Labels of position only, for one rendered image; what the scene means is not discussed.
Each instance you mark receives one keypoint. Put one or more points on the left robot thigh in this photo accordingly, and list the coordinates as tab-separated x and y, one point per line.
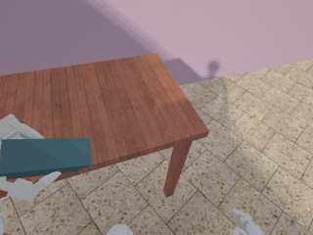
120	229

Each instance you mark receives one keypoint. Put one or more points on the left robot hand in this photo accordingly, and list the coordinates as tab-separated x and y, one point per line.
11	128

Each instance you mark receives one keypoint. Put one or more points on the sponge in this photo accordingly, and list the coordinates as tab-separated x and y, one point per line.
21	158

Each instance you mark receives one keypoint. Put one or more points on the right robot hand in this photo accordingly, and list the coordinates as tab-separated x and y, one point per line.
247	223

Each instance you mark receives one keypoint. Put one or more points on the table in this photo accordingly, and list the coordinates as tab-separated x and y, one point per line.
128	107

